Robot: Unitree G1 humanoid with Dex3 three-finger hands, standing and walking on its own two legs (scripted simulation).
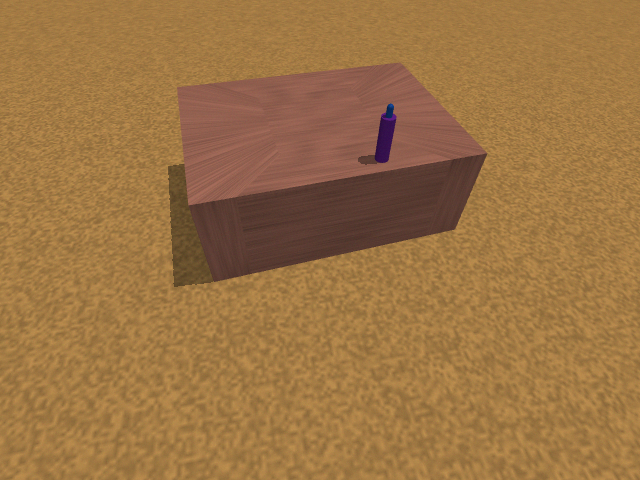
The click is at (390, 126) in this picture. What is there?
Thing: necked bottle
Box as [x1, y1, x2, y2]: [375, 104, 396, 162]
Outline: 392,104 388,104 386,112 381,115 375,152 375,159 379,162 384,162 388,159 396,117 392,113
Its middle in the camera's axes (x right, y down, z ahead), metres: +0.22 -0.37 +1.30
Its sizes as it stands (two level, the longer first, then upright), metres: 0.051 0.051 0.214
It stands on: a support 0.42 m high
